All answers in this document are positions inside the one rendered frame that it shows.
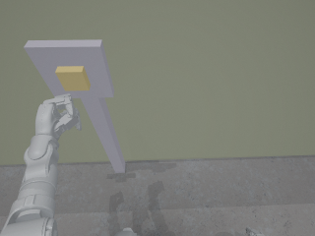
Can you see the robot left hand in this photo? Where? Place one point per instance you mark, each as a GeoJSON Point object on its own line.
{"type": "Point", "coordinates": [48, 120]}

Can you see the panel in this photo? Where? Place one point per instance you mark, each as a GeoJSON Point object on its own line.
{"type": "Point", "coordinates": [47, 55]}

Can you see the robot left forearm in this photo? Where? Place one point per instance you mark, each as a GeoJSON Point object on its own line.
{"type": "Point", "coordinates": [37, 192]}

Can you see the left robot upper arm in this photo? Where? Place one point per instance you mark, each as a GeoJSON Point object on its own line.
{"type": "Point", "coordinates": [44, 226]}

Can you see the button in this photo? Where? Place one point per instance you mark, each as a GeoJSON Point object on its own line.
{"type": "Point", "coordinates": [73, 78]}

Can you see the left robot shin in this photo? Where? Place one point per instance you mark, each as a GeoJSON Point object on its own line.
{"type": "Point", "coordinates": [127, 229]}

